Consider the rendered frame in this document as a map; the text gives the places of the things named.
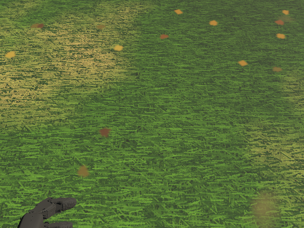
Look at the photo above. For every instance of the robot left hand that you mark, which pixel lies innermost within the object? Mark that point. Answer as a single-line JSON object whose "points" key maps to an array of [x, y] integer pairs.
{"points": [[46, 209]]}

